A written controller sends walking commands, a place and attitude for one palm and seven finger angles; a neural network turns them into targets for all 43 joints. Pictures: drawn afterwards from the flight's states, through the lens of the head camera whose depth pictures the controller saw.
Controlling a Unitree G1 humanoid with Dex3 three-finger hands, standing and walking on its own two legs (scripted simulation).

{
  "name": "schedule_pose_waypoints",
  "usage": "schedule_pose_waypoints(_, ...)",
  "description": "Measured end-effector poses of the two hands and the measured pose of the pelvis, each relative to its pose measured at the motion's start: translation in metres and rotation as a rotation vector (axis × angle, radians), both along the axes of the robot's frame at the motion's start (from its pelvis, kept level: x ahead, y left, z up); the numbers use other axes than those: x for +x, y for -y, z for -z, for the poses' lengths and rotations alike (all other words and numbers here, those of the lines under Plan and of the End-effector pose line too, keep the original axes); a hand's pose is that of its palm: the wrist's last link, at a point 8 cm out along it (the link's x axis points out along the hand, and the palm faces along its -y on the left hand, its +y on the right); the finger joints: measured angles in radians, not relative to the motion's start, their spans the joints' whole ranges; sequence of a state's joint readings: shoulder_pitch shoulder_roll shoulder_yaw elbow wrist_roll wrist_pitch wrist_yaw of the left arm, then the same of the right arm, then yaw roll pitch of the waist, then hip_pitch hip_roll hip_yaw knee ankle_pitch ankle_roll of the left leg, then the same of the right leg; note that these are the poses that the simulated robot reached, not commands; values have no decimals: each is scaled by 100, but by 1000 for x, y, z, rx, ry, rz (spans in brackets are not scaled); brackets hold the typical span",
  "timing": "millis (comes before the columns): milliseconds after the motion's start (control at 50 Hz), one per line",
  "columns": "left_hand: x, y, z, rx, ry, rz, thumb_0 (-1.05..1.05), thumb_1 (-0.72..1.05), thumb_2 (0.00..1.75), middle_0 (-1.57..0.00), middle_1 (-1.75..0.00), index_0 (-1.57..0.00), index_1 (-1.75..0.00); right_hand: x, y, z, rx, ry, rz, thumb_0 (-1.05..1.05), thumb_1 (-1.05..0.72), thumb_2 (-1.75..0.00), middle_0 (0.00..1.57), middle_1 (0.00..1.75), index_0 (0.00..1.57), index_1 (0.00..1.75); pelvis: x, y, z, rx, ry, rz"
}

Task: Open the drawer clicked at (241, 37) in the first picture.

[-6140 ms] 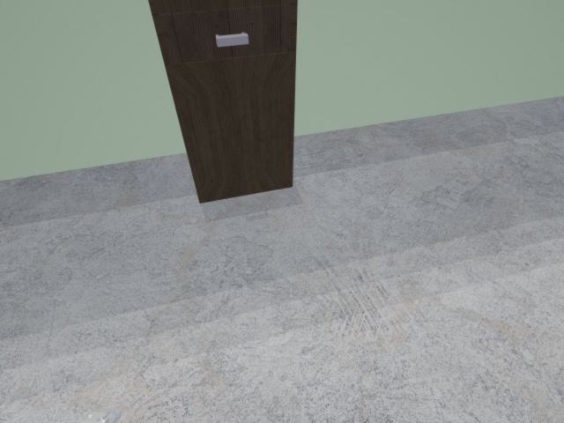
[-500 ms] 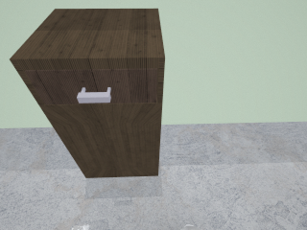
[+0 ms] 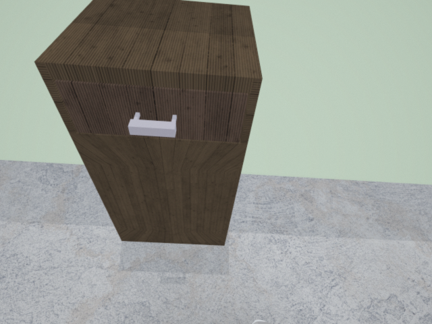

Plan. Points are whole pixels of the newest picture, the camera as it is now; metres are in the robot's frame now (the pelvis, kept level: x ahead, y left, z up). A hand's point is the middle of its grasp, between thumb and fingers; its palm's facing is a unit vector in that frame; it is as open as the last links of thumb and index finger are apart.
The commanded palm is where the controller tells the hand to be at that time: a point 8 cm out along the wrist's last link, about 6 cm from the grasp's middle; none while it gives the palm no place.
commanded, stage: come to a stop and stand still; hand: left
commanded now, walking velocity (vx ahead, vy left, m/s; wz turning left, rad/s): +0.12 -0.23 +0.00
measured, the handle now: (154, 122) +0.55 +0.19 +0.03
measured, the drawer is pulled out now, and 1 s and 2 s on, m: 0.00 0.00 0.00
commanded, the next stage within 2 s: look again from close up in 1.60 s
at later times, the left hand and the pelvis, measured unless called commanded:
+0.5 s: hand out of the picture +0.03 +0.12 -0.15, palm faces -0.02 -0.97 -0.25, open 7.3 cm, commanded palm none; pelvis -0.02 -0.06 +0.01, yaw -1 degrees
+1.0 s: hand out of the picture -0.04 +0.06 -0.16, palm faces +0.06 -0.98 -0.17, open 7.3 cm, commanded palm none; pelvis -0.01 -0.10 +0.01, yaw +0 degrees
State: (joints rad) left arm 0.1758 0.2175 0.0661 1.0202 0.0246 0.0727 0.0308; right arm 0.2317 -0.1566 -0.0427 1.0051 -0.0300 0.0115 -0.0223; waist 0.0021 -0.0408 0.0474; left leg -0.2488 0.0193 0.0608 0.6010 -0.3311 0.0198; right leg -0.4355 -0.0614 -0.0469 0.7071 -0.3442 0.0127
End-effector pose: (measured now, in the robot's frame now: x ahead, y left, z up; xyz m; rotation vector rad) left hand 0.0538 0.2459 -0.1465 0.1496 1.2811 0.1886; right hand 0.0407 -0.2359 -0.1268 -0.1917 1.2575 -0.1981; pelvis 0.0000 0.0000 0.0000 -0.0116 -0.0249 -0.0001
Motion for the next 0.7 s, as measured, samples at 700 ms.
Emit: schedule_pose_waypoints(700, -42, 109, -21, 26, -18, 27, 1, 95, 90, -20, -30, -20, -30, -105, 68, 23, 113, -205, 71, 1, -91, -90, 20, 30, 20, 30, -25, 93, -8, 10, 13, -2)
